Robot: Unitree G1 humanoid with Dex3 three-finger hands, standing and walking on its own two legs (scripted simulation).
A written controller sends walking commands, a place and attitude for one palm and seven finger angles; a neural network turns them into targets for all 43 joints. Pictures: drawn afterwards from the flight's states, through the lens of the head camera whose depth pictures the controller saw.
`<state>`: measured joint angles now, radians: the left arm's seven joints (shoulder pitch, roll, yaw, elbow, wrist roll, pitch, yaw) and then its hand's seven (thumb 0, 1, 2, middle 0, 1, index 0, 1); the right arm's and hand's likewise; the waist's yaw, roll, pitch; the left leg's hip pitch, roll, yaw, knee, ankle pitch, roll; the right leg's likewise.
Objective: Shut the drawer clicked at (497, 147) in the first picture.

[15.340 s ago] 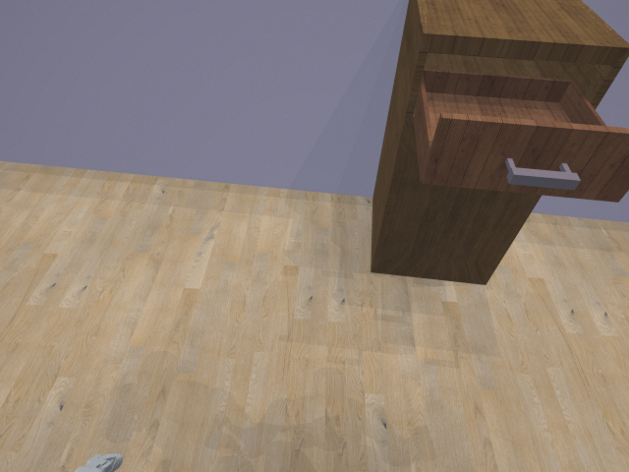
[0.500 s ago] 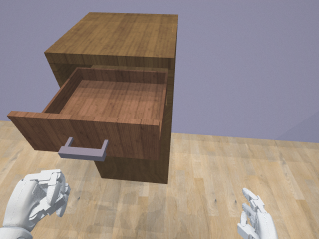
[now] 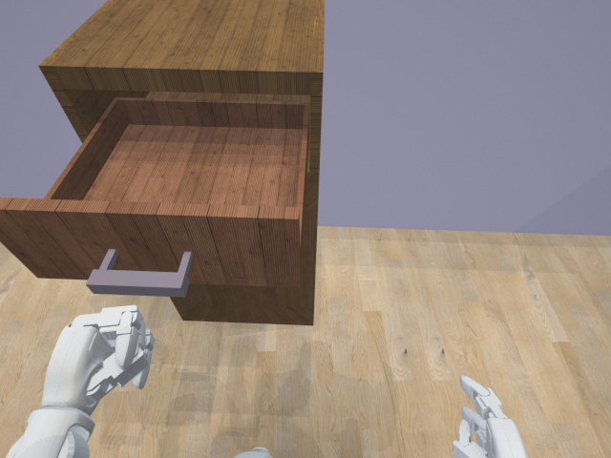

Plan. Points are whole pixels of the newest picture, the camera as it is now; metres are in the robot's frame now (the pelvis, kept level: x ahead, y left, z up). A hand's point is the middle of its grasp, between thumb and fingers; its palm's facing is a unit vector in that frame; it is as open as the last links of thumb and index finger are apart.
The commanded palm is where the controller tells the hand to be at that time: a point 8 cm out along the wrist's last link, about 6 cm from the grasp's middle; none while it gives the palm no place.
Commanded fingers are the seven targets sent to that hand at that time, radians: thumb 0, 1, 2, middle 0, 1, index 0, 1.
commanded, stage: bring the fist close to the handle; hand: left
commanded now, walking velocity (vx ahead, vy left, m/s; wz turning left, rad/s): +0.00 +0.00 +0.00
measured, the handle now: (144, 270) +0.34 +0.24 +0.06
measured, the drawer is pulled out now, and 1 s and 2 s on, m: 0.27 0.26 0.14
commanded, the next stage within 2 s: push the drawer shut in 0.50 s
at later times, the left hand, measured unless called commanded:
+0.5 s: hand (153, 349) +0.23 +0.19 +0.06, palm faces +0.03 -1.00 -0.07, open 3.3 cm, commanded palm +0.20 +0.25 +0.06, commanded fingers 0.00 0.90 0.90 -1.40 -1.60 -1.40 -1.60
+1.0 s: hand (160, 320) +0.27 +0.19 +0.06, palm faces +0.02 -1.00 -0.07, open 3.1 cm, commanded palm +0.25 +0.25 +0.06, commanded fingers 0.00 0.90 0.90 -1.40 -1.60 -1.40 -1.60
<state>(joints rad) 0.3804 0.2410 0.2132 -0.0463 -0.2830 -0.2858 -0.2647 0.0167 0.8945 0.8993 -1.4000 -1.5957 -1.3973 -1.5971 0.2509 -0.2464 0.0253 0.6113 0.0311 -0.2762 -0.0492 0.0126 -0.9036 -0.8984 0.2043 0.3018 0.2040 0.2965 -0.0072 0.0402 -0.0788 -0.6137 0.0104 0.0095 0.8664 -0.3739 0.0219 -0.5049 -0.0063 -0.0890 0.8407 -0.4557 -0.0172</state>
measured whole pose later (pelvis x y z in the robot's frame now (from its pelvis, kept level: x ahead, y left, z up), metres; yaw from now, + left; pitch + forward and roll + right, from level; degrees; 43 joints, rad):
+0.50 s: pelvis +0.00 -0.01 -0.01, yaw +0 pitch +9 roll -1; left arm 0.35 0.25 0.21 -0.01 -0.29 -0.32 -0.25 0.02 0.89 0.90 -1.40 -1.60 -1.40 -1.60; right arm 0.25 -0.24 0.03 0.57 0.03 -0.21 -0.05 0.01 -0.90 -0.90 0.20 0.30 0.20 0.30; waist -0.01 0.04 -0.10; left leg -0.69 0.02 0.00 0.93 -0.40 0.01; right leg -0.58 0.00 -0.09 0.90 -0.48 -0.03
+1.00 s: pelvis +0.00 -0.01 -0.01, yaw +0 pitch +9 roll -1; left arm 0.17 0.28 0.24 0.16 -0.30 -0.31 -0.28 0.00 0.86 0.92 -1.40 -1.60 -1.40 -1.60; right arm 0.25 -0.27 0.03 0.59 0.04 -0.18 -0.06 0.01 -0.91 -0.90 0.20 0.30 0.20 0.30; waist -0.01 0.04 -0.09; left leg -0.68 0.02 0.00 0.91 -0.39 0.00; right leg -0.57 0.01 -0.09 0.89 -0.48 -0.04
